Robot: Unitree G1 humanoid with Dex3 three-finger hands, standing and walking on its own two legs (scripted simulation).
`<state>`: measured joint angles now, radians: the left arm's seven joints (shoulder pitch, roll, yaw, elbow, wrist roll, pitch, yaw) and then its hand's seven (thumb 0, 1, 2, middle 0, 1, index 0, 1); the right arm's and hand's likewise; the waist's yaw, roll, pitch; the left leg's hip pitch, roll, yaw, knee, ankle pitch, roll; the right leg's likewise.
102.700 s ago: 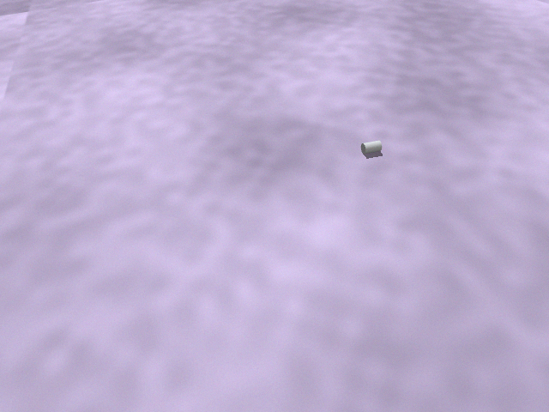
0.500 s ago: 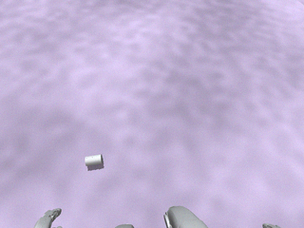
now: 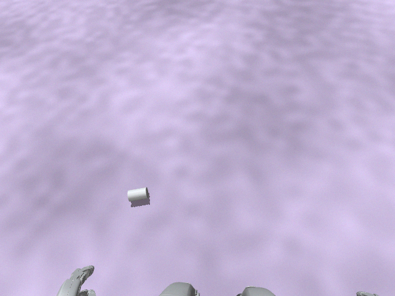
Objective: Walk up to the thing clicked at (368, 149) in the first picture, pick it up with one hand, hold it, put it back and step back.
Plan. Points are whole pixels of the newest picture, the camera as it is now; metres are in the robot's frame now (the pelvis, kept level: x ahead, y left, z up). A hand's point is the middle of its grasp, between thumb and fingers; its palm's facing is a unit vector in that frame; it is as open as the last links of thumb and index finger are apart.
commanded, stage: step back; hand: left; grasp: from above
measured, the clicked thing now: (138, 194) +0.65 +0.41 -0.73
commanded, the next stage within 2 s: none
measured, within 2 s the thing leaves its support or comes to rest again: neither
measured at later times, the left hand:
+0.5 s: hand out of the picture -0.09 +0.24 -0.15, palm faces -0.04 -0.90 -0.43, open 7.4 cm
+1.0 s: hand out of the picture -0.24 +0.24 -0.15, palm faces +0.07 -0.91 -0.42, open 7.4 cm
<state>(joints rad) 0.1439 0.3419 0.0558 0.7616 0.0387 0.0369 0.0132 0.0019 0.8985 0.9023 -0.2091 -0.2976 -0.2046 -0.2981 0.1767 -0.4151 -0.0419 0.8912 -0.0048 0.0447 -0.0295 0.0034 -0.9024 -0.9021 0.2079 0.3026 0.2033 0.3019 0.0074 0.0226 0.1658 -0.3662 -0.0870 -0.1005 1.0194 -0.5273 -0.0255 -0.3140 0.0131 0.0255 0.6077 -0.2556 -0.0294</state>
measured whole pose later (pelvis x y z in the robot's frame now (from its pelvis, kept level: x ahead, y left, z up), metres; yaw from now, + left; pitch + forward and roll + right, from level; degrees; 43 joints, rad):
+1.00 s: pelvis -0.34 -0.04 -0.01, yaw +6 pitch -3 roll +0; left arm 0.13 0.39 0.06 0.85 0.02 0.06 0.04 0.00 0.90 0.90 -0.21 -0.30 -0.20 -0.30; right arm 0.20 -0.37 -0.05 0.89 -0.05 0.07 0.02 0.00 -0.90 -0.90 0.21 0.30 0.21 0.30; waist -0.03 -0.01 0.17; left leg -0.25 -0.02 -0.04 0.67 -0.36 0.03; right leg -0.53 0.06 0.09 1.08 -0.52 0.00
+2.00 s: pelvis -0.41 -0.03 +0.01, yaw +3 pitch -2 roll -1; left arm 0.11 0.36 0.03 1.03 0.02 -0.03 -0.01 0.00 0.90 0.90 -0.21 -0.30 -0.20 -0.30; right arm 0.14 -0.34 -0.03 1.06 -0.02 -0.03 0.00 0.00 -0.90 -0.90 0.21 0.30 0.20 0.30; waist 0.01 -0.01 0.05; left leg -0.20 -0.01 -0.07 0.54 -0.30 0.00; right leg -0.17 -0.01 -0.01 0.51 -0.30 0.01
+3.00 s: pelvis -0.44 -0.05 +0.02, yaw +3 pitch -3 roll +0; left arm 0.13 0.35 0.00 1.15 0.01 -0.01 -0.01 0.00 0.90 0.90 -0.21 -0.30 -0.20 -0.30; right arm 0.16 -0.35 0.00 1.15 -0.02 -0.01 0.01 0.00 -0.90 -0.90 0.21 0.30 0.20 0.30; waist -0.01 0.02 0.06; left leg -0.15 0.02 -0.08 0.35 -0.15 -0.04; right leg -0.13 0.02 -0.01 0.35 -0.17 -0.02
